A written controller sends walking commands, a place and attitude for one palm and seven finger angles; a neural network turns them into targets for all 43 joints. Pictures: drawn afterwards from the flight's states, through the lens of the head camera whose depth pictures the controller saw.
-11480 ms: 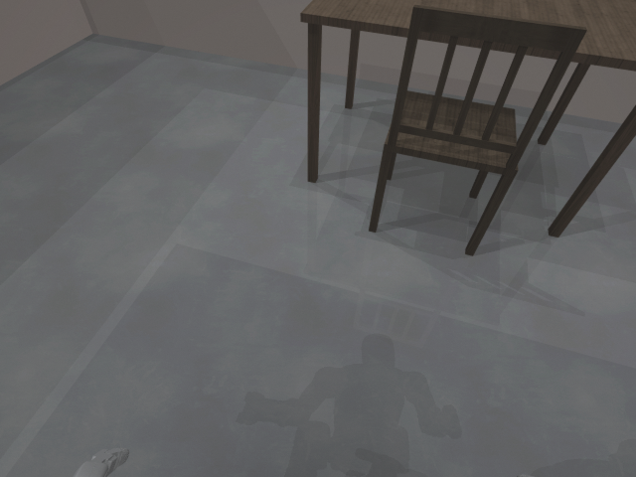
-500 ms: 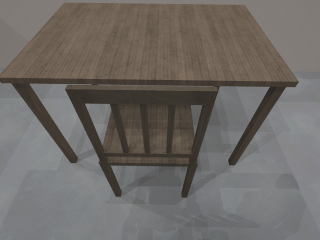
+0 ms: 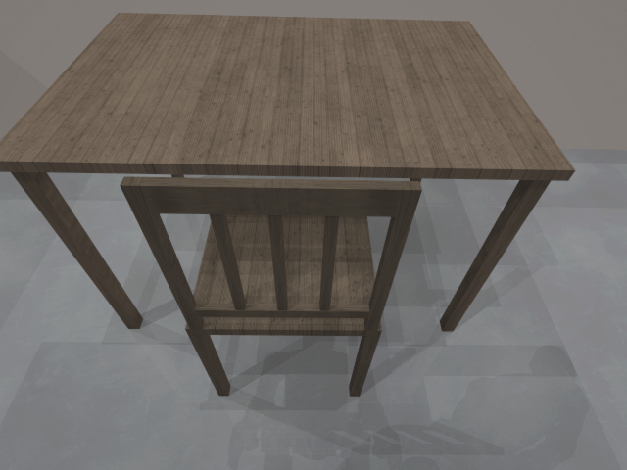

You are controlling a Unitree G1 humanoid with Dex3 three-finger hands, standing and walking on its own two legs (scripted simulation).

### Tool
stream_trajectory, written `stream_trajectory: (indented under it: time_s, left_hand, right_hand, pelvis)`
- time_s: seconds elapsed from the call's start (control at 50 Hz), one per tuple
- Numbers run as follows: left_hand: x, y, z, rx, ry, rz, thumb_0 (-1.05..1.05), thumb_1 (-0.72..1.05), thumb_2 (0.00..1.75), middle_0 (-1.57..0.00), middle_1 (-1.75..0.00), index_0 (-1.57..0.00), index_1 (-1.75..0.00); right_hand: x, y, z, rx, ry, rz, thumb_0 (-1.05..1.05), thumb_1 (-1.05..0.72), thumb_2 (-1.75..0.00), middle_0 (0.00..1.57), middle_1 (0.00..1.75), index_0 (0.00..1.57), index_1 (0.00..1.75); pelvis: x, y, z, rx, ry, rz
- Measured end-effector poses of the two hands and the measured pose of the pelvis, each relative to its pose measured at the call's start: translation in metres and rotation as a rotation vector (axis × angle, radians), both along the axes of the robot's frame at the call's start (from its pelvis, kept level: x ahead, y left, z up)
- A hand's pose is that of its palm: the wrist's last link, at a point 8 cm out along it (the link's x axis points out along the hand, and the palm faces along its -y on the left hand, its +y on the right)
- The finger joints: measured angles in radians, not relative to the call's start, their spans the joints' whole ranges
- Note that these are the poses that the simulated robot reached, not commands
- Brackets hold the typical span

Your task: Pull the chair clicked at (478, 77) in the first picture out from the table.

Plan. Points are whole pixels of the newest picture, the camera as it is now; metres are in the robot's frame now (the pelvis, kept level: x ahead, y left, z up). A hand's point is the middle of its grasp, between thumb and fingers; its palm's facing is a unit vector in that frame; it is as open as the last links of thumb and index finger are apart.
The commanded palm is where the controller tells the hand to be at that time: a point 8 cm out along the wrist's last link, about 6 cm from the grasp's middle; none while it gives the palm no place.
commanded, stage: look again from close up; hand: left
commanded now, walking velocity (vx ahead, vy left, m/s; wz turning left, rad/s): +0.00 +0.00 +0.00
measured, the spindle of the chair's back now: (279, 266) +0.46 +0.09 -0.09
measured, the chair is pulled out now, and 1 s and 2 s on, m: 0.00 0.00 0.00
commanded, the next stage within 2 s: raise the hand toward the chair's back in 0.10 s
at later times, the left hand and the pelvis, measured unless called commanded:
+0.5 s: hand (203, 409) +0.19 +0.15 -0.01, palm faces +0.07 -1.00 +0.02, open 8.3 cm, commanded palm +0.11 +0.22 -0.06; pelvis -0.05 -0.02 -0.04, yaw +1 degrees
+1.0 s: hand (203, 435) +0.18 +0.16 -0.07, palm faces -0.01 -1.00 +0.00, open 12.6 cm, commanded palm +0.13 +0.22 -0.05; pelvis -0.06 -0.04 -0.09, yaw +1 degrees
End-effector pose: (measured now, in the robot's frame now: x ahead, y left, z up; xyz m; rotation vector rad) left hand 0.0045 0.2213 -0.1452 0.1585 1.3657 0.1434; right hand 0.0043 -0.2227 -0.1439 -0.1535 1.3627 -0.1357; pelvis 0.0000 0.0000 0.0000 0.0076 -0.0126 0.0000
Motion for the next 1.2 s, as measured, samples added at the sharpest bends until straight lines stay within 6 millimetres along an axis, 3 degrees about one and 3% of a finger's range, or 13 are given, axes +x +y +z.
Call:
stream_trajectory:
  time_s: [0.22,0.26,0.32,0.4,0.46,0.54,0.64,0.72,0.78,0.84,0.96,1.08,1.2]
  left_hand:
    - [-0.014,-0.006,0.000,-0.004,0.031,0.010,0.00,0.90,0.90,-0.20,-0.30,-0.20,-0.30]
    - [0.010,0.003,0.018,0.021,-0.129,0.099,0.01,0.91,0.90,-0.20,-0.30,-0.20,-0.30]
    - [0.069,0.015,0.069,0.092,-0.506,0.092,0.02,0.90,0.89,-0.20,-0.29,-0.20,-0.30]
    - [0.140,0.005,0.129,0.060,-0.951,0.028,0.02,0.85,0.87,-0.19,-0.28,-0.19,-0.29]
    - [0.166,-0.010,0.142,-0.043,-1.215,-0.026,0.01,0.80,0.85,-0.18,-0.28,-0.18,-0.28]
    - [0.150,-0.028,0.117,-0.170,-1.374,-0.112,0.00,0.71,0.81,-0.18,-0.26,-0.18,-0.27]
    - [0.097,-0.021,0.060,-0.142,-1.231,-0.067,0.00,0.58,0.76,-0.17,-0.25,-0.17,-0.25]
    - [0.077,-0.006,0.065,-0.031,-1.251,-0.007,0.01,0.49,0.72,-0.17,-0.23,-0.16,-0.24]
    - [0.084,-0.003,0.092,0.008,-1.366,-0.046,0.01,0.42,0.69,-0.15,-0.22,-0.15,-0.23]
    - [0.107,-0.009,0.106,-0.032,-1.422,-0.139,0.01,0.35,0.66,-0.14,-0.21,-0.14,-0.22]
    - [0.151,-0.015,0.083,-0.184,-1.217,-0.175,0.00,0.21,0.60,-0.13,-0.19,-0.13,-0.19]
    - [0.146,0.000,0.098,-0.089,-1.220,-0.067,0.00,0.07,0.55,-0.12,-0.17,-0.12,-0.17]
    - [0.141,0.013,0.099,-0.044,-1.290,-0.097,0.00,-0.07,0.49,-0.10,-0.15,-0.10,-0.15]
  right_hand:
    - [0.003,-0.004,0.001,-0.005,0.006,0.005,0.01,-0.92,-0.90,0.20,0.30,0.20,0.30]
    - [0.012,-0.009,0.007,-0.039,-0.079,0.012,0.01,-0.92,-0.90,0.20,0.30,0.20,0.30]
    - [0.037,-0.015,0.016,-0.048,-0.289,0.050,0.01,-0.92,-0.90,0.20,0.30,0.20,0.30]
    - [0.079,-0.025,0.027,-0.050,-0.532,0.113,0.01,-0.91,-0.90,0.20,0.30,0.20,0.30]
    - [0.107,-0.036,0.039,-0.068,-0.675,0.151,0.01,-0.91,-0.90,0.20,0.30,0.20,0.30]
    - [0.138,-0.050,0.046,-0.103,-0.823,0.216,0.01,-0.91,-0.90,0.20,0.30,0.20,0.30]
    - [0.164,-0.057,0.032,-0.121,-0.908,0.255,0.01,-0.90,-0.90,0.20,0.30,0.20,0.30]
    - [0.169,-0.046,0.011,-0.102,-0.900,0.265,0.01,-0.90,-0.90,0.20,0.30,0.20,0.30]
    - [0.160,-0.032,-0.009,-0.062,-0.852,0.266,0.01,-0.90,-0.90,0.20,0.30,0.20,0.30]
    - [0.145,-0.021,-0.027,-0.022,-0.789,0.240,0.01,-0.90,-0.90,0.20,0.30,0.20,0.30]
    - [0.108,-0.021,-0.041,-0.008,-0.666,0.115,0.01,-0.90,-0.90,0.21,0.30,0.21,0.30]
    - [0.092,-0.038,-0.029,-0.070,-0.609,0.052,0.01,-0.90,-0.90,0.20,0.30,0.20,0.30]
    - [0.106,-0.044,-0.023,-0.124,-0.622,0.109,0.01,-0.90,-0.90,0.20,0.30,0.20,0.30]
  pelvis:
    - [0.000,-0.003,0.001,-0.006,0.000,0.004]
    - [-0.005,-0.003,0.001,-0.009,-0.004,-0.001]
    - [-0.013,-0.005,-0.002,0.012,0.009,0.006]
    - [-0.029,-0.009,-0.012,0.002,0.061,0.038]
    - [-0.042,-0.017,-0.027,0.000,0.131,0.025]
    - [-0.055,-0.029,-0.057,0.001,0.200,0.008]
    - [-0.066,-0.038,-0.093,-0.006,0.242,0.017]
    - [-0.069,-0.043,-0.106,-0.029,0.248,0.034]
    - [-0.068,-0.045,-0.108,-0.046,0.249,0.043]
    - [-0.067,-0.044,-0.108,-0.057,0.255,0.047]
    - [-0.060,-0.039,-0.099,-0.047,0.277,0.032]
    - [-0.046,-0.029,-0.085,-0.036,0.278,0.015]
    - [-0.047,-0.020,-0.089,-0.048,0.285,0.026]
